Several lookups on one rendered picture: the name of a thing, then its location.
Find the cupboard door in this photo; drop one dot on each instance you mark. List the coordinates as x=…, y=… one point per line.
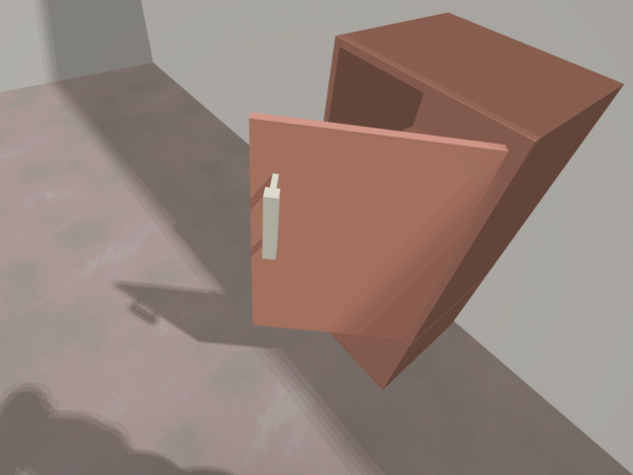
x=367, y=219

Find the handle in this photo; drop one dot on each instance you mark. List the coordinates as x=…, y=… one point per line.
x=271, y=202

